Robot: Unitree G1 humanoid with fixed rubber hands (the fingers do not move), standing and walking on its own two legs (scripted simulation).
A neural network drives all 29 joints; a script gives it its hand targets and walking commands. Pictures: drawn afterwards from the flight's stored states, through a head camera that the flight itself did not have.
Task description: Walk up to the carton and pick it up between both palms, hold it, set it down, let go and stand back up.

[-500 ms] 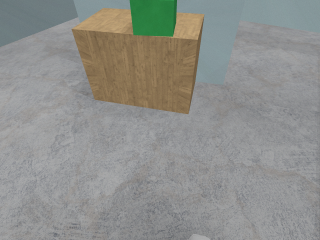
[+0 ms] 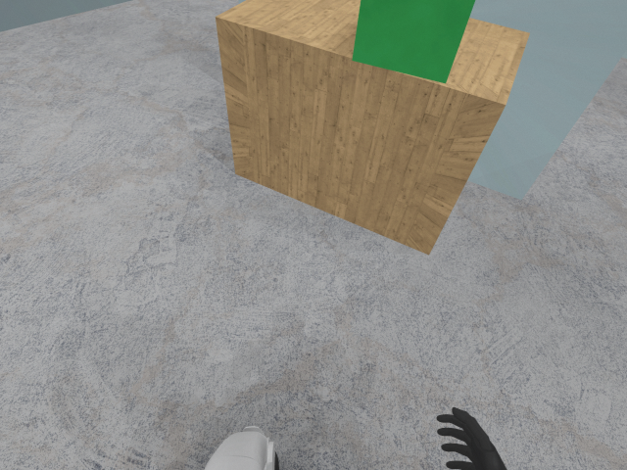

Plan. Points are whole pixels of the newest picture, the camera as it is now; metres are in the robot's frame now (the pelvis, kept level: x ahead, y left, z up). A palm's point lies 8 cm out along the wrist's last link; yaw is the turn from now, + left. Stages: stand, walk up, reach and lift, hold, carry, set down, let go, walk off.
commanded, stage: walk up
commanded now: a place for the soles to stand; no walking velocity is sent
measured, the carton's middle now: (417, 14) +1.26 -0.25 +0.06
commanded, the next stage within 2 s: none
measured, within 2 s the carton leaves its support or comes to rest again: neither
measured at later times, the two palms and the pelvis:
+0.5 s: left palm (220, 316) +0.34 +0.16 -0.08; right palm (537, 456) +0.18 -0.32 -0.13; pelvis +0.21 -0.07 +0.00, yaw -7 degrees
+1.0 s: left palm (203, 270) +0.45 +0.22 -0.12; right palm (469, 254) +0.50 -0.28 -0.08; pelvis +0.42 -0.03 +0.01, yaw -3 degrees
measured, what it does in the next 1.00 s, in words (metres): walks ahead: right foot, then left foot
